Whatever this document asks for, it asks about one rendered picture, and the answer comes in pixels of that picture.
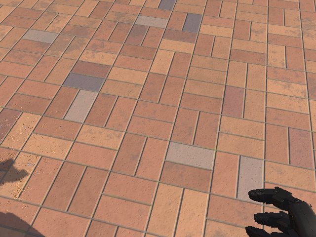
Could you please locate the right robot hand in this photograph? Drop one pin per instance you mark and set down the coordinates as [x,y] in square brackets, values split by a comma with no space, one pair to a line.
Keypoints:
[300,221]

